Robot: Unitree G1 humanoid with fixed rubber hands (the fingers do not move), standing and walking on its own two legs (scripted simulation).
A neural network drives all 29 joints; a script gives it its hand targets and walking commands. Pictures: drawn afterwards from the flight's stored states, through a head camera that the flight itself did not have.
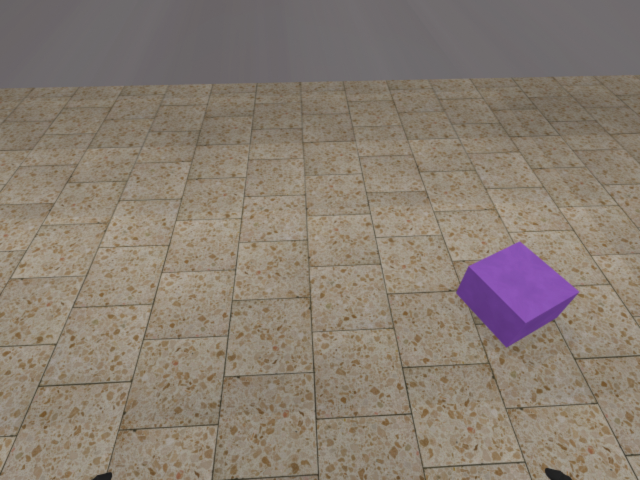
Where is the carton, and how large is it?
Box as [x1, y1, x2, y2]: [456, 242, 578, 347]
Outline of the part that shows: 520,242 517,242 468,266 456,292 506,347 555,318 578,292 575,288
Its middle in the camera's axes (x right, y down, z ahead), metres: +0.71 +0.19 +1.41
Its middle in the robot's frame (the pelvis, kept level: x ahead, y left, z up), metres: +0.86 -0.70 -0.70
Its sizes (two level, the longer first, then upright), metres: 0.262 0.257 0.169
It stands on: the floor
